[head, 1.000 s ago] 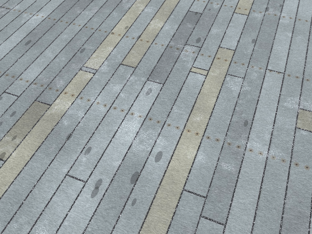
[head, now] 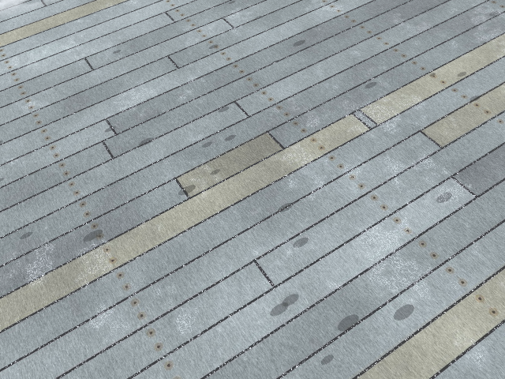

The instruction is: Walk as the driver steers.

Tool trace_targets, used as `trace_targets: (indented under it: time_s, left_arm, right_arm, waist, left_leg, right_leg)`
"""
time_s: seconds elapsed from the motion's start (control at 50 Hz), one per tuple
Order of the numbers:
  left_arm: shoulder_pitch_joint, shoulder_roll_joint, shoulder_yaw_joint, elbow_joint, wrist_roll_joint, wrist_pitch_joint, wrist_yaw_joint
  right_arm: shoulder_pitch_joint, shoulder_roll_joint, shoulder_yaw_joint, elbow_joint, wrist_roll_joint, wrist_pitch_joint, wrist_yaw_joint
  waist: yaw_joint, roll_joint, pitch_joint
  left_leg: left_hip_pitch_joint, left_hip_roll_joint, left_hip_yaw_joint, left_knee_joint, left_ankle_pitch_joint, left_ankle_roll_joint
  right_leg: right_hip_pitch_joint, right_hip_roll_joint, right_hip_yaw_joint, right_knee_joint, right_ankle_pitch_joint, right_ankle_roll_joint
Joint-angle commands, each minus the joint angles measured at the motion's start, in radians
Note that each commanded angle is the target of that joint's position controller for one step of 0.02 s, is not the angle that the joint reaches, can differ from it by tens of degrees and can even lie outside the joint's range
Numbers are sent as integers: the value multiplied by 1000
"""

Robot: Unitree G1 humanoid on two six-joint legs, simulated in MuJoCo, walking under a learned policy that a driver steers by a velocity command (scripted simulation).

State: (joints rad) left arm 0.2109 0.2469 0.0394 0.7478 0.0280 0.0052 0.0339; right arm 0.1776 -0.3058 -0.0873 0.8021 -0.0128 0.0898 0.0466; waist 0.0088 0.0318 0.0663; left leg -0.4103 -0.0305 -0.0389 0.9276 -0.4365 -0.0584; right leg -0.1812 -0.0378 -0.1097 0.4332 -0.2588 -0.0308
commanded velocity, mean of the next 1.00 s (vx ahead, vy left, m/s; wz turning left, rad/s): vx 0.00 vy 0.00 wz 0.11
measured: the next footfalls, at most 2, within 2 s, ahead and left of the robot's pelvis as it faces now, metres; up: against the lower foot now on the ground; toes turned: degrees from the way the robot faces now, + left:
left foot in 0.14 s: +0.02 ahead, +0.12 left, +0.00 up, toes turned +2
right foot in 0.48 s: +0.03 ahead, -0.10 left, +0.00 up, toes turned +4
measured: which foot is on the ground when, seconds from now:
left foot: up 0.00-0.12, down 0.14-1.00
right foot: down 0.00-0.14, up 0.16-0.46, down 0.48-1.00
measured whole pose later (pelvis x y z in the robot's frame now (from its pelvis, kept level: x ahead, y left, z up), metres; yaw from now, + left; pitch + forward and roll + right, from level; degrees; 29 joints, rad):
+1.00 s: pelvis -0.01 +0.01 +0.00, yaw +4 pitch -2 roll +0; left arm 0.25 0.19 0.00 1.08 0.01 0.00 0.03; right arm 0.24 -0.20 0.00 1.14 -0.01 0.01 -0.03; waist -0.01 0.00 0.03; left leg -0.13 -0.03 -0.03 0.36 -0.19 0.01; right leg -0.13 0.02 -0.01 0.38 -0.22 -0.02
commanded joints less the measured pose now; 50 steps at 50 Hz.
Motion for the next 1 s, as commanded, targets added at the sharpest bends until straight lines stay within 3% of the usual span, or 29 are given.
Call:
trace_targets:
  time_s: [0.02, 0.08, 0.1, 0.12, 0.14, 0.16, 0.18, 0.2, 0.22, 0.26, 0.3, 0.34, 0.42, 0.46, 0.48, 0.5, 0.52, 0.54, 0.56, 0.78, 1.0]
  left_arm:
    - [43, 193, 53, -26, 2, -7, -12]
    - [30, 205, 56, -11, -4, 1, -24]
    - [14, 203, 54, -7, -14, 6, -25]
    - [31, 191, 51, 3, -18, 9, -25]
    - [73, 121, 31, -15, -12, 13, -30]
    - [36, 59, 11, -48, -17, 26, -23]
    - [8, 118, 23, -28, -16, 43, -14]
    - [9, 118, 26, -14, -22, 48, -18]
    - [28, 125, 29, 7, -24, 47, -21]
    - [69, 137, 35, 42, -5, 47, -25]
    - [81, 115, 28, 62, -9, 49, -26]
    - [58, 90, 20, 68, -14, 51, -23]
    - [54, 81, 13, 96, -19, 48, -7]
    - [94, 62, 4, 127, -13, 34, -1]
    - [99, 86, 5, 137, -2, 21, 1]
    - [95, 129, 8, 137, 6, 8, 1]
    - [36, 140, 11, 150, -14, 5, -8]
    - [21, 100, 2, 149, -14, -2, -16]
    - [30, 88, -2, 161, -13, -7, -17]
    - [57, 69, -15, 262, -16, -12, -2]
    - [79, 38, -31, 325, -18, -14, 1]
  right_arm:
    - [-45, -39, 6, -87, 10, -13, -3]
    - [-15, -39, 12, -80, 13, -23, -16]
    - [16, -33, 16, -67, 6, -32, -22]
    - [34, -52, 17, -61, -10, -46, -30]
    - [59, -127, 9, -67, -30, -64, -38]
    - [39, -193, 1, -67, -6, -70, -45]
    - [49, -127, 13, -54, 1, -77, -48]
    - [-7, -76, 35, -53, 0, -79, -51]
    - [-63, -52, 46, -57, -7, -76, -56]
    - [-69, -58, 49, -44, -1, -80, -68]
    - [-50, -52, 55, -25, 0, -84, -68]
    - [-46, -53, 58, -5, -3, -86, -68]
    - [-45, -59, 60, 32, -8, -85, -70]
    - [-67, -55, 62, 48, 3, -85, -72]
    - [-51, -36, 67, 57, 4, -90, -72]
    - [-13, -30, 65, 69, 2, -91, -68]
    - [8, -10, 66, 94, 7, -84, -66]
    - [1, -35, 62, 118, 2, -82, -68]
    - [-6, -44, 57, 132, 3, -81, -69]
    - [46, -11, 68, 260, 4, -88, -77]
    - [101, 12, 81, 330, 4, -89, -85]
  waist:
    - [32, -219, -98]
    - [12, -229, -107]
    - [-17, -206, -109]
    - [-34, -147, -118]
    - [-19, 74, -178]
    - [-24, 232, -147]
    - [-46, 116, -134]
    - [-17, 99, -88]
    - [9, 93, -60]
    - [17, 125, -69]
    - [13, 91, -94]
    - [1, 91, -78]
    - [-9, 98, -63]
    - [29, 53, -66]
    - [24, 17, -81]
    - [-13, -44, -77]
    - [-43, -145, -35]
    - [-21, -119, -24]
    - [-11, -105, -22]
    - [-5, -40, -15]
    - [-10, -40, -8]
  left_leg:
    - [11, -17, 65, -142, -33, 25]
    - [120, -30, 95, -332, 26, 61]
    - [200, -31, 99, -487, 146, 76]
    - [317, 2, 43, -644, 307, 89]
    - [490, 232, -231, -697, 445, 123]
    - [386, 414, -382, -639, 788, 282]
    - [364, 382, -321, -618, 776, 330]
    - [329, 328, -251, -629, 727, 313]
    - [306, 271, -197, -642, 675, 271]
    - [322, 217, -135, -627, 774, 247]
    - [325, 213, -115, -618, 776, 249]
    - [306, 208, -119, -623, 677, 248]
    - [266, 212, -169, -617, 534, 248]
    - [214, 189, -168, -598, 444, 202]
    - [166, 170, -172, -594, 374, 161]
    - [147, 116, -133, -580, 303, 138]
    - [225, 63, -87, -627, 265, 126]
    - [280, 70, -87, -614, 285, 121]
    - [291, 76, -91, -603, 303, 123]
    - [256, 88, -88, -630, 322, 102]
    - [256, 96, -79, -619, 333, 96]
  right_leg:
    - [137, -230, 147, -38, 611, -176]
    - [113, -228, 150, 16, 616, -162]
    - [78, -212, 131, 58, 571, -133]
    - [1, -194, 107, 111, 466, -78]
    - [-164, -124, 40, 290, 121, -10]
    - [-242, 11, 32, 347, -343, 24]
    - [-220, -19, 115, 436, -354, 31]
    - [-228, -16, 130, 456, -304, 31]
    - [-219, -20, 135, 431, -245, 35]
    - [-195, -3, 116, 435, -176, 48]
    - [-158, 6, 113, 408, -165, 59]
    - [-130, 8, 110, 323, -161, 61]
    - [-55, 23, 99, 146, -123, 49]
    - [70, 13, 101, -70, 90, 35]
    - [153, -42, 168, -105, 185, 29]
    - [169, -118, 239, -99, 281, 14]
    - [30, -113, 245, -89, 225, -13]
    - [-9, -96, 234, -112, 166, -7]
    - [-12, -80, 217, -123, 138, 3]
    - [33, -65, 208, -134, 108, -13]
    - [16, -56, 206, -135, 115, -18]
Keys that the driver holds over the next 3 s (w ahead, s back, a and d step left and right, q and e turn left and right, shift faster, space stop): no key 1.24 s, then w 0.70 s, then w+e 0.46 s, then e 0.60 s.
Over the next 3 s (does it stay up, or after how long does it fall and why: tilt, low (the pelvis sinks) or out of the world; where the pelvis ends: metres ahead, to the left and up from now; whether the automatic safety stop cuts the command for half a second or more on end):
stays up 0.64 0.05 -0.02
